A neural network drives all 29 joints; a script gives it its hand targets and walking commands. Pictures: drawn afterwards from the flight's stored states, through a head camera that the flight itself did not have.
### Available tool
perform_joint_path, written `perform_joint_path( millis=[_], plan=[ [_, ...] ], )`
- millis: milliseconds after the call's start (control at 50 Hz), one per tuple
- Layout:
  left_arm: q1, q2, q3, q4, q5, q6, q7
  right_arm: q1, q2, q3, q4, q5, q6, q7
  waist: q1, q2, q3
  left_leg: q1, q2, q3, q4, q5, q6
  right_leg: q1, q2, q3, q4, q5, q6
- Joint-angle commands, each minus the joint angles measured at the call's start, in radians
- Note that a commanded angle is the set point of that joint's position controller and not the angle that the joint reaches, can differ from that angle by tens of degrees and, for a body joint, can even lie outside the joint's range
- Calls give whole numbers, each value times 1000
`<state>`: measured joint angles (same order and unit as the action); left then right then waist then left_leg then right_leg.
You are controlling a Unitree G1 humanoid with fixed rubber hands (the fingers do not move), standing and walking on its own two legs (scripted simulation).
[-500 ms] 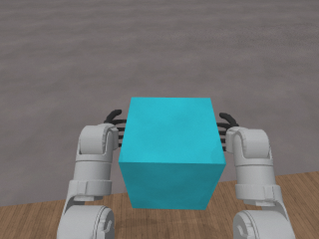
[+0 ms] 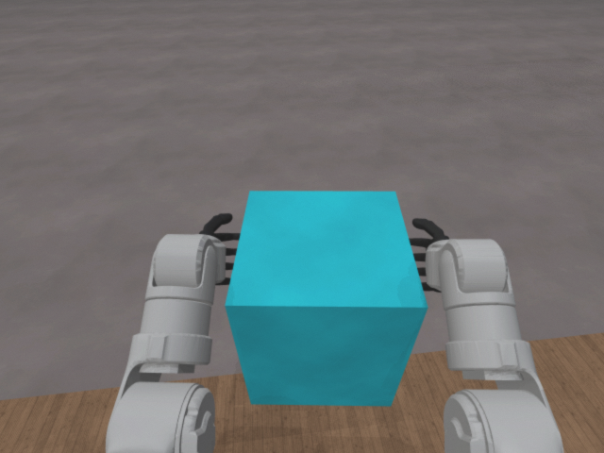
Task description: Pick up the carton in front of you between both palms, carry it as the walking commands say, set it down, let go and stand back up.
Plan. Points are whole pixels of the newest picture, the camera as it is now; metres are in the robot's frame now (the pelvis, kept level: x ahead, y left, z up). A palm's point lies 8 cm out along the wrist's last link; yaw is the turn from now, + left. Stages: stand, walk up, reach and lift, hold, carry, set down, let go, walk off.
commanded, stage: carry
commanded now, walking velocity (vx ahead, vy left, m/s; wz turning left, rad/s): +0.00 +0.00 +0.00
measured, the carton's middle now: (321, 300) +0.34 +0.00 +0.04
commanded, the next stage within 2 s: none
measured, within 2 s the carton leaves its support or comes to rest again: neither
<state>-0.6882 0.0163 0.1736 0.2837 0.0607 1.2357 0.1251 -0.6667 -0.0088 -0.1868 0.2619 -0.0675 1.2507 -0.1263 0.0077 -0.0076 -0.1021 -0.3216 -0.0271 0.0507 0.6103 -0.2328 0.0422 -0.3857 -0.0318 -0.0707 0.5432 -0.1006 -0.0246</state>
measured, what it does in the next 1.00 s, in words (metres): stands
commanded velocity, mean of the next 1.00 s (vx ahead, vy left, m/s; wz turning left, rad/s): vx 0.00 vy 0.00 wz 0.00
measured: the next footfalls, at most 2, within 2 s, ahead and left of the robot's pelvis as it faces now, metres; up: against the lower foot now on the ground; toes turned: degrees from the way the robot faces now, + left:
none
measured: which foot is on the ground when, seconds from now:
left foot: down 0.00-1.00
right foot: down 0.00-1.00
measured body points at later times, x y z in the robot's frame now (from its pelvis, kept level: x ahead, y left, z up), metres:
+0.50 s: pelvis +0.00 +0.00 +0.00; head -0.02 +0.01 +0.45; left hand +0.36 +0.16 +0.12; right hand +0.35 -0.15 +0.12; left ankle +0.00 +0.09 -0.73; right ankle +0.06 -0.12 -0.73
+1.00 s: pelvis +0.00 +0.00 +0.00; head -0.02 +0.01 +0.45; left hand +0.36 +0.16 +0.12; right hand +0.36 -0.14 +0.12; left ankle +0.00 +0.09 -0.73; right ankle +0.06 -0.12 -0.73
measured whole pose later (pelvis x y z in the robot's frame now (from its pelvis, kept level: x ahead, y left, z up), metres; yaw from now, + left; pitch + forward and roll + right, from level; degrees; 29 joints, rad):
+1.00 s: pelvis +0.00 +0.00 +0.00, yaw +0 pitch +1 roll +0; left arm -0.69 0.01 0.19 0.24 0.07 1.24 0.13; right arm -0.67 -0.01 -0.19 0.23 -0.07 1.25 -0.13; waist 0.00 0.00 -0.08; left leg -0.33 -0.02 0.06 0.62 -0.24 0.05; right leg -0.39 -0.05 -0.08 0.55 -0.10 -0.02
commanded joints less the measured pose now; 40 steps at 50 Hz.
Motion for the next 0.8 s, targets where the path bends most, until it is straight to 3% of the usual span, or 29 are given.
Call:
perform_joint_path(
  millis=[0,180,780],
  plan=[
    [-763,-1173,-508,-172,-453,-37,-237,-806,1132,513,-183,445,-51,230,-4,12,-388,81,159,-132,-97,229,27,192,-114,102,-32,133,-41],
    [-759,-1171,-523,-198,-450,-31,-234,-805,1138,530,-204,452,-45,233,-7,13,-409,98,159,-131,-79,275,28,197,-116,97,-19,174,-45],
    [-757,-1168,-527,-187,-445,-30,-240,-799,1135,532,-194,447,-46,240,-7,12,-387,85,164,-128,-96,222,30,190,-122,92,-31,122,-37]
  ],
)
